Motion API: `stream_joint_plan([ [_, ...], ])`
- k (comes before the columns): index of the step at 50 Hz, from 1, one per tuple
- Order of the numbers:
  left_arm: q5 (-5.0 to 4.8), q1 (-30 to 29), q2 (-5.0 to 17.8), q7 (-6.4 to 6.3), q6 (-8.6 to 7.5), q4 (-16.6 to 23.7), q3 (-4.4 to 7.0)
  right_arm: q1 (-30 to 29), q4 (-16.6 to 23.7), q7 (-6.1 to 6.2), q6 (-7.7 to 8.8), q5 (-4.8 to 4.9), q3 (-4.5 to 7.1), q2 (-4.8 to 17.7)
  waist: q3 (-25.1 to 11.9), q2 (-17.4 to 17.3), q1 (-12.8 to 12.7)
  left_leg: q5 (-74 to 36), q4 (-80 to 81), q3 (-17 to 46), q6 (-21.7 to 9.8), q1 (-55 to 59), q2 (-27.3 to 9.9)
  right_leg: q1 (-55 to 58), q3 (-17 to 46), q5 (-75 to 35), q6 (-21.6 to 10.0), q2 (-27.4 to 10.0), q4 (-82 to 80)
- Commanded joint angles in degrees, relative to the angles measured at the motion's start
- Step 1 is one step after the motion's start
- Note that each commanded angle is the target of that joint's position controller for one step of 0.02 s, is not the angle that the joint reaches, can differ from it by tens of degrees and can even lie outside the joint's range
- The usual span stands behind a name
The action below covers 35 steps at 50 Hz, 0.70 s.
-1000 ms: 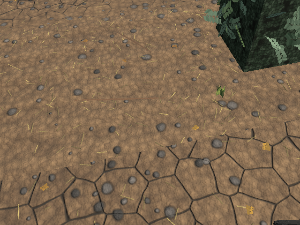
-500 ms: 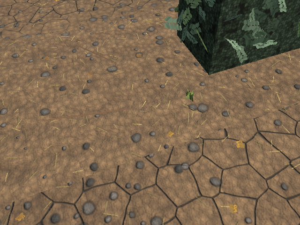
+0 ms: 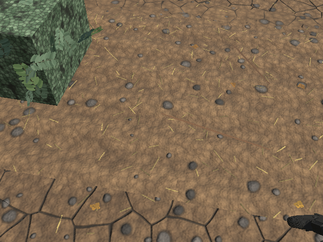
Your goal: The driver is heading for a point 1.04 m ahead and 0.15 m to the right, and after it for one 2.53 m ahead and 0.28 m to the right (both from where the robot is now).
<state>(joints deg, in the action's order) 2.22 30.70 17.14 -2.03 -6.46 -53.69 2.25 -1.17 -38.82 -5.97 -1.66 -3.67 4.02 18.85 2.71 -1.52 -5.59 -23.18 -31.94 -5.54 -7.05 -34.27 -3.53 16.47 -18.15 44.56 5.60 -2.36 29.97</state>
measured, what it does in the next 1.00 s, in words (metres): goes down, turning right: left foot 0.17 m lower, then right foot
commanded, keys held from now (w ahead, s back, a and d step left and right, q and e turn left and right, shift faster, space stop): w+q+shift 0.14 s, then w+e+shift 0.12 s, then e+shift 0.74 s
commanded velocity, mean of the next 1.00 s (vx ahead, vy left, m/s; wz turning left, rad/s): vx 0.47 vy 0.00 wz -0.27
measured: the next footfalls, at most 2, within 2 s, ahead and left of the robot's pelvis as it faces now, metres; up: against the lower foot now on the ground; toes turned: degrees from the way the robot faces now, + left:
left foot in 0.08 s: +0.21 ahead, +0.08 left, -0.17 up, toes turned +12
right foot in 0.44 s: +0.65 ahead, +0.03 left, -0.17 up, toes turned +8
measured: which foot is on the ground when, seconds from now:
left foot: up 0.00-0.06, down 0.08-0.46, up 0.48-0.90, down 0.92-1.00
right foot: down 0.00-0.06, up 0.08-0.42, down 0.44-0.92, up 0.94-1.00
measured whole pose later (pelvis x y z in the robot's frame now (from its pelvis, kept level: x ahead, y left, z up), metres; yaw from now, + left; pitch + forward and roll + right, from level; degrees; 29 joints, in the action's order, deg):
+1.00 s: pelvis +0.67 +0.11 -0.09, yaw -22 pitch +1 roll +1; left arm -1.5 9.8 19.5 -2.2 2.7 -37.0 4.7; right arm 2.3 -43.0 1.5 2.7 -1.0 2.8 17.6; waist 3.3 1.5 -2.5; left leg 4.5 -25.8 6.1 -0.6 -21.7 5.2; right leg -21.4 15.9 31.1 0.4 11.2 53.5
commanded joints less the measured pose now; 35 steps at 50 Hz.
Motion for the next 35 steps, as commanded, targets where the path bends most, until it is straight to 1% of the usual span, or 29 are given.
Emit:
stream_joint_plan([
  [1, 0.16, 2.8, 8.4, -1.09, 1.63, -0.6, 0.67, 1.6, -0.9, 2.56, 0.90, -1.39, -0.43, 1.0, 4.8, 3.7, 4.0, 6.0, 5.5, -7.1, -2.2, 11.9, 5.3, -8.1, 1.2, -74.8, -8.2, -11.9, 15.9],
  [2, -0.09, 3.8, 8.3, -1.54, 2.85, -2.0, 0.63, 11.8, -4.8, 3.42, 0.93, -1.54, 0.21, 2.0, 0.0, 4.6, 8.7, 8.5, 4.8, -5.4, -3.0, 24.3, 5.5, -12.1, 2.0, -79.0, -8.4, -12.5, 29.6],
  [3, -0.05, 0.0, 8.0, -0.95, 3.12, -1.7, 1.12, 26.7, -10.1, 4.49, 1.39, -0.08, 2.47, 5.3, -6.6, 0.9, 15.9, 5.7, 8.4, 0.3, -5.5, 42.1, 4.4, -21.0, 3.5, -73.2, -7.9, -10.0, 51.0],
  [4, -0.01, -6.7, 5.8, 0.52, 3.18, -0.1, 1.69, 31.8, -13.6, 5.29, 2.01, 0.18, 4.41, 11.2, -2.0, -7.6, 18.4, 3.7, 9.1, 4.8, -10.1, 53.4, 0.5, -43.4, 4.6, -14.7, -7.7, 0.3, 77.0],
  [5, -0.25, -6.3, 3.6, 0.15, 1.83, 5.4, 1.14, 35.0, -14.9, 5.11, 2.11, 1.31, 5.63, 20.4, -8.3, -12.9, 12.9, -32.1, -12.9, 11.2, -10.2, 71.5, -7.1, -63.5, 12.9, -1.8, -7.0, -0.2, 84.4],
  [6, -0.82, -7.0, 5.5, 0.46, 1.14, 8.0, 0.28, 36.1, -13.7, 5.28, 2.22, 2.75, 5.57, 18.8, -19.8, -2.2, 14.3, -25.4, -10.0, 24.0, -18.3, 80.4, -11.5, -72.2, 18.4, -8.8, -5.5, -1.5, 80.5],
  [7, -1.60, -12.6, 6.6, 0.63, 0.30, 11.2, -0.29, 36.7, -13.3, 6.46, 1.49, 2.06, 5.57, 17.6, -21.9, -1.8, 15.5, 11.8, 4.3, 37.7, -22.6, 78.9, -14.4, -78.4, 19.8, -11.2, -4.2, -0.8, 75.7],
  [8, -0.42, -14.8, 7.3, 0.80, 0.22, 9.1, -0.32, 30.6, -12.7, 6.68, 1.20, 1.35, 4.26, 11.8, -12.8, 4.4, 13.0, 36.4, 14.9, 36.8, -17.8, 65.1, -14.0, -77.0, 19.4, -15.6, -6.0, -4.5, 68.9],
  [9, 0.41, -14.0, 8.0, 1.03, 0.35, 8.4, 0.22, 25.8, -11.4, 6.80, 2.77, 1.61, 2.95, 9.0, -8.8, 3.3, 9.0, 37.5, 15.1, 39.0, -17.3, 53.7, -16.0, -71.9, 22.2, -23.1, -6.2, -6.1, 60.5],
  [10, 0.95, -15.4, 7.5, 1.60, 1.54, 7.6, 0.38, 22.0, -11.7, 7.17, 4.08, 2.39, 1.67, 6.1, -0.8, 8.8, 4.8, 26.3, 16.8, 34.7, -15.8, 35.7, -14.4, -63.0, 22.5, -23.5, -3.9, -8.2, 50.4],
  [11, 1.69, -15.9, 4.7, 2.25, 2.78, 7.9, -0.01, 19.8, -11.9, 7.20, 5.26, 3.13, 1.33, 6.2, 3.4, 8.6, 2.1, 24.4, 18.9, 29.9, -14.4, 22.6, -12.4, -54.6, 23.3, -22.4, -2.7, -9.9, 41.5],
  [12, 1.35, -17.3, 3.0, 2.86, 3.35, 8.4, -0.54, 17.8, -11.9, 6.84, 6.41, 2.63, 1.25, 6.9, 4.6, 7.4, 1.2, 22.9, 21.3, 26.0, -13.0, 14.2, -9.3, -47.8, 22.4, -25.4, -2.4, -10.1, 35.8],
  [13, 0.66, -18.6, 1.2, 3.14, 3.18, 9.5, -1.03, 15.8, -12.1, 6.65, 7.37, 2.50, 1.24, 7.1, 6.5, 3.9, 0.1, 17.4, 22.0, 21.1, -11.6, 11.2, -7.7, -45.7, 22.6, -31.0, -3.4, -10.6, 28.1],
  [14, -0.39, -19.2, 0.4, 3.33, 2.70, 8.7, -1.17, 15.6, -12.8, 6.13, 7.99, 3.06, 0.76, 4.7, 7.0, 2.5, 1.1, 8.7, 21.6, 15.3, -9.1, 10.1, -4.9, -41.0, 20.4, -38.7, -5.2, -9.7, 20.6],
  [16, -1.92, -20.6, -0.6, 3.67, 1.69, 7.4, -1.07, 18.6, -14.4, 5.11, 8.67, 4.38, 0.10, 2.5, 5.6, 1.3, 3.8, -2.3, 22.1, 7.6, -5.6, 14.7, -1.4, -35.1, 15.0, -50.9, -8.7, -4.9, 13.5],
  [18, -1.64, -22.4, -0.5, 3.81, 1.70, 7.2, -0.85, 21.5, -16.2, 5.29, 8.44, 4.35, 0.10, 3.8, 5.1, 2.8, 5.3, -14.6, 20.1, 4.3, -2.9, 24.8, -1.9, -37.0, 12.0, -53.2, -11.5, -0.1, 9.4],
  [19, -1.48, -20.6, 0.0, 4.01, 1.60, 6.6, -0.57, 21.9, -16.5, 5.71, 8.03, 3.69, 0.25, 4.8, 3.5, 1.5, 4.7, -22.2, 16.1, 2.9, -1.5, 28.9, -2.3, -35.4, 11.0, -51.7, -12.5, 2.6, 8.4],
  [20, -4.77, -21.5, 4.8, 4.20, 0.30, 8.5, 1.64, 20.2, -15.1, 7.17, 6.94, 4.54, 0.63, 6.4, -0.6, 2.6, 3.4, -26.0, 8.7, 4.6, 1.3, 32.8, -3.1, -32.6, 13.5, -51.6, -11.8, 4.9, 7.1],
  [21, -5.76, -13.1, 7.7, 4.65, 0.23, 6.5, 3.20, 16.9, -14.2, 7.95, 5.80, 3.07, 0.77, 8.4, -5.6, -0.6, -2.0, -27.9, -0.9, 3.1, 3.2, 35.5, -3.0, -26.8, 13.5, -53.8, -11.5, 6.4, 5.9],
  [22, -5.27, -1.7, 8.9, 4.81, 0.89, 3.2, 4.27, 9.5, -11.9, 8.36, 4.97, 2.49, 0.80, 9.1, -8.5, -2.5, -9.0, -26.1, -16.6, 1.0, 5.5, 30.2, -0.8, -16.2, 13.6, -58.2, -11.7, 6.1, 4.3],
  [23, -3.75, 3.6, 9.0, 4.84, 1.50, 1.6, 3.78, 8.4, -9.5, 7.97, 4.84, 1.40, 0.16, 4.8, -8.5, 13.8, -8.3, 24.7, -45.7, 0.0, 9.2, 17.4, 10.0, -7.1, 23.1, -73.8, -15.5, 0.9, 2.9],
  [24, -0.01, -2.7, 9.3, 5.57, 0.30, 5.1, 2.41, 18.9, -7.8, 6.75, 6.02, 2.96, -2.14, -2.8, -17.3, 24.2, 1.8, 59.4, -62.1, 11.1, 11.7, -1.9, 16.1, 5.5, 55.6, -81.5, -28.9, -13.9, -1.8],
  [25, 0.06, -9.8, 10.0, 5.43, 0.44, 8.8, 3.55, 19.7, -8.2, 5.98, 7.12, 3.66, -1.99, 1.9, -20.2, 12.2, 1.1, 55.8, -59.3, 16.4, 8.7, -0.9, 12.6, 2.3, 60.0, -73.2, -28.6, -15.0, -7.2],
  [26, -1.30, -15.0, 8.8, 5.05, 0.74, 11.2, 3.58, 15.9, -6.8, 5.81, 7.35, 4.90, -1.32, 3.8, -13.3, 4.9, 3.5, 53.1, -53.9, 16.0, 7.1, -1.3, 9.9, -6.7, 56.5, -58.2, -27.4, -13.3, -9.7],
  [27, -3.24, -18.5, 7.3, 5.12, 1.03, 11.7, 3.17, 12.5, -6.5, 6.23, 7.09, 4.46, -0.74, 4.4, -6.0, -3.0, 5.9, 51.0, -48.6, 13.7, 6.5, -0.6, 7.8, -16.7, 52.4, -52.6, -25.0, -9.8, -12.6],
  [28, -3.57, -20.3, 7.5, 4.75, 0.99, 12.6, 2.97, 11.5, -6.1, 6.74, 6.38, 4.01, -0.48, 4.5, -4.1, -3.1, 7.3, 49.4, -44.4, 13.6, 6.9, 1.2, 6.3, -22.7, 49.7, -55.4, -24.2, -8.5, -13.1],
  [30, -3.63, -20.4, 7.2, 3.75, 1.46, 13.4, 2.92, 10.1, -5.1, 7.38, 4.95, 3.01, -0.43, 3.9, -3.8, -0.5, 8.0, 47.3, -35.1, 13.6, 8.5, 5.8, 5.0, -29.0, 43.0, -64.5, -21.7, -3.9, -13.1],
  [32, -3.61, -19.3, 8.6, 2.44, 2.27, 13.5, 3.61, 6.9, -3.6, 8.17, 4.68, 2.70, -0.97, 1.9, -5.3, 1.6, 7.5, 43.7, -25.2, 12.1, 10.6, 6.7, 6.8, -31.0, 39.0, -72.5, -20.1, -0.5, -10.9],
  [35, -4.23, -18.6, 10.4, 0.18, 5.02, 14.7, 4.53, 3.1, -1.9, 8.84, 3.91, 3.70, -1.04, 2.0, -10.5, 4.1, 6.2, 35.8, -15.2, 12.7, 12.6, 7.1, 9.1, -29.4, 40.2, -69.3, -15.6, 1.2, -8.4],
])
Keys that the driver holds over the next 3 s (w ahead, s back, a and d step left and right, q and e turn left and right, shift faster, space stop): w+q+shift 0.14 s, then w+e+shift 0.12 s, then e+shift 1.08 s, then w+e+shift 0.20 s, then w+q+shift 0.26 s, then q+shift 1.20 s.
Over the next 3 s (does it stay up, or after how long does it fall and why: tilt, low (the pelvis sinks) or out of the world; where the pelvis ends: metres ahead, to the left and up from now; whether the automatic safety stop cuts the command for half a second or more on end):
stays up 1.07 -0.35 -0.08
